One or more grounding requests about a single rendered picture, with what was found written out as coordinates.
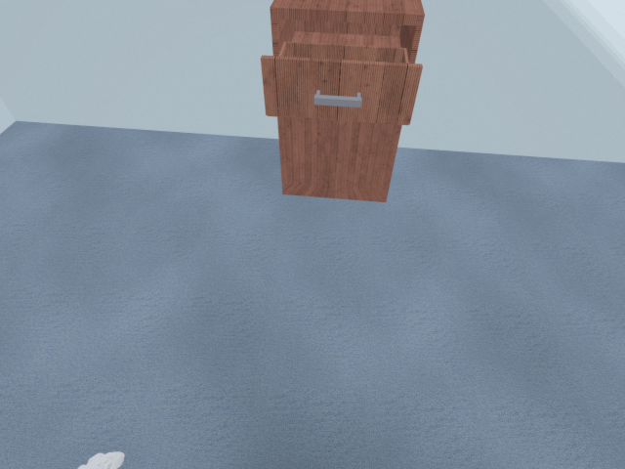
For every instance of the cabinet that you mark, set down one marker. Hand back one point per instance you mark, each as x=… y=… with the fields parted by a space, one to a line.
x=342 y=159

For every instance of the drawer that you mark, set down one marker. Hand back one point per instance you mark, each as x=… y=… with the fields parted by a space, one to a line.
x=383 y=76

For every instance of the handle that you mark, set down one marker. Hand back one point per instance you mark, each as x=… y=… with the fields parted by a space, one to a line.
x=336 y=101

